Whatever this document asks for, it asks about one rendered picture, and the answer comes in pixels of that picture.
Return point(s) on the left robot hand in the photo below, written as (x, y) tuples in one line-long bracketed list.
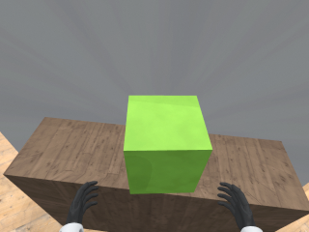
[(78, 205)]

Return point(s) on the left robot forearm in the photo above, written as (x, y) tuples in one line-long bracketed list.
[(72, 227)]

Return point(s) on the pedestal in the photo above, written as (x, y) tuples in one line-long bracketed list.
[(63, 154)]

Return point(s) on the right robot hand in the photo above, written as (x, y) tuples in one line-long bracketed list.
[(239, 206)]

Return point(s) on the carton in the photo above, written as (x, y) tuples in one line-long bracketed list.
[(167, 145)]

